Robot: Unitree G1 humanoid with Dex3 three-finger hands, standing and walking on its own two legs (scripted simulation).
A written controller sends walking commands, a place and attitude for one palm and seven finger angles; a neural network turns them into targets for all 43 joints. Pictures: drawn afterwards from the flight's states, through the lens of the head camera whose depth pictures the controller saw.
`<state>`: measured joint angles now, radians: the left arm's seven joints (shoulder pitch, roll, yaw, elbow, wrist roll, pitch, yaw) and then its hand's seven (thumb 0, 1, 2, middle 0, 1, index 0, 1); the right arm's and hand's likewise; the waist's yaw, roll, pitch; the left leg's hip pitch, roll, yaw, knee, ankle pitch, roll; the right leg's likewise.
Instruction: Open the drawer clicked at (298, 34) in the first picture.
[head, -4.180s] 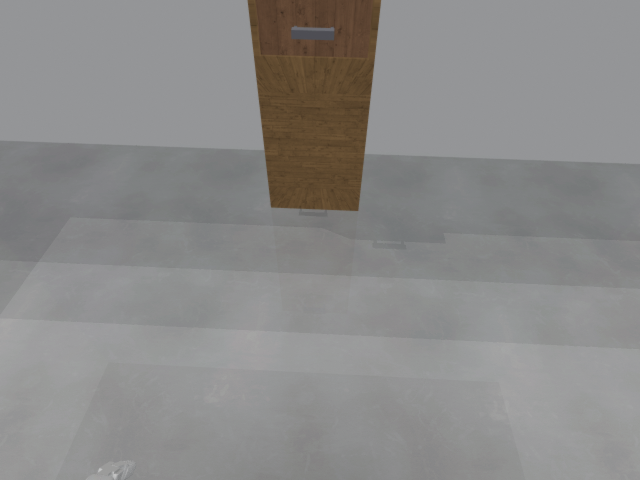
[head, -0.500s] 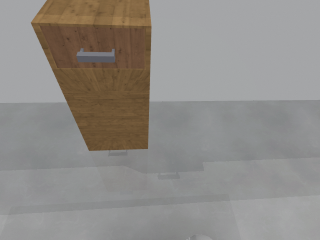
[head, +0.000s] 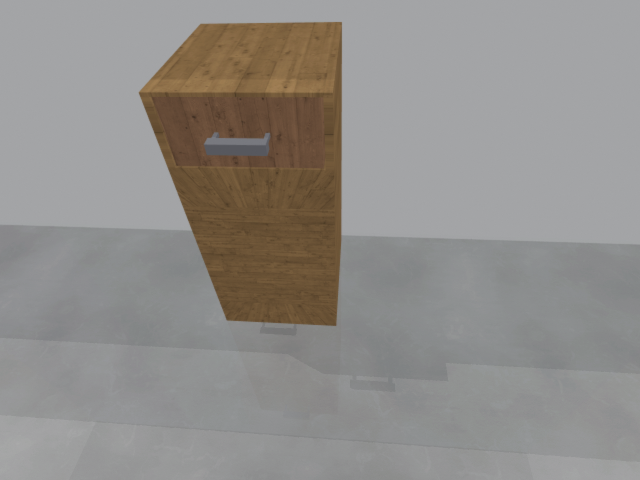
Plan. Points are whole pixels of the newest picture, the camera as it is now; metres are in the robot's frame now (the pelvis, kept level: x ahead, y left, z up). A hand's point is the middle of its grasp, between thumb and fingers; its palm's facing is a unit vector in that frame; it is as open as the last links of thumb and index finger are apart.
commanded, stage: take the last steps up to it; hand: left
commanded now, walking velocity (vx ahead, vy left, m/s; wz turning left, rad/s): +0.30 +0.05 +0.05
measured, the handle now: (239, 141) +0.78 +0.24 +0.02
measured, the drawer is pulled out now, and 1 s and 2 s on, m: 0.00 0.00 0.00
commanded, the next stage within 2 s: come to a stop and stand still in 0.66 s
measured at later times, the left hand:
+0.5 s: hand out of the picture +0.13 +0.26 -0.19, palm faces +0.05 -0.98 -0.17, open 7.3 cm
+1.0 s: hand (220, 373) +0.33 +0.21 -0.17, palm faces +0.00 -0.97 -0.24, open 7.2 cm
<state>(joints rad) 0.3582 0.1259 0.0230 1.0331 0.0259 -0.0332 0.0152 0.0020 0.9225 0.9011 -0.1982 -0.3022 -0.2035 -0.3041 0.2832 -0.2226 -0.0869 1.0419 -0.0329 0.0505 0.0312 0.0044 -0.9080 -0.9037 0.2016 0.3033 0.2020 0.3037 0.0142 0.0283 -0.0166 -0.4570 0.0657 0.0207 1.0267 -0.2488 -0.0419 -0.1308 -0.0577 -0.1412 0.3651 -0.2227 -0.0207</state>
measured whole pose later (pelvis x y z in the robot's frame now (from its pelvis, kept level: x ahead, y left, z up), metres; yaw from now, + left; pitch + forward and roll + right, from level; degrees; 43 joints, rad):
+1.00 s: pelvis +0.25 +0.03 -0.01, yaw -2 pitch -1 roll +1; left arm 0.14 0.15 0.04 1.02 0.02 0.00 0.03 -0.02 0.94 0.90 -0.20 -0.30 -0.20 -0.30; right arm 0.23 -0.16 -0.05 1.06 -0.01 0.03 -0.02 0.00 -0.91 -0.90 0.20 0.30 0.20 0.30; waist 0.00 0.04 0.08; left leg -0.42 0.06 0.02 0.89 -0.42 -0.04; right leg -0.30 0.00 -0.14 0.47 -0.17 -0.08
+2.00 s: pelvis +0.20 +0.05 -0.01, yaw -3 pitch -2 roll +0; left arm 0.29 0.12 -0.01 1.13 0.00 0.01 0.03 0.00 0.92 0.90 -0.20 -0.30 -0.20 -0.30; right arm 0.34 -0.14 0.00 1.18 -0.01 0.02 -0.02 0.00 -0.91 -0.90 0.20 0.30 0.20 0.30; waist -0.02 0.01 0.03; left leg -0.20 0.04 0.06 0.40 -0.16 -0.02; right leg -0.10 0.02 -0.05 0.42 -0.28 -0.04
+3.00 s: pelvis +0.21 +0.09 -0.02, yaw -4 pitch +2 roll +2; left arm 0.46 0.25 -0.07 0.24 0.20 0.11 0.20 0.02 0.89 0.89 -0.20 -0.32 -0.21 -0.32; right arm 0.34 -0.19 0.00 0.90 0.03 -0.23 -0.08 0.02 -0.92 -0.90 0.21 0.30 0.21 0.30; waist 0.01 -0.01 -0.01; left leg -0.28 -0.05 0.09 0.51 -0.26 0.04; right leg -0.30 -0.04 -0.02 0.66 -0.36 -0.02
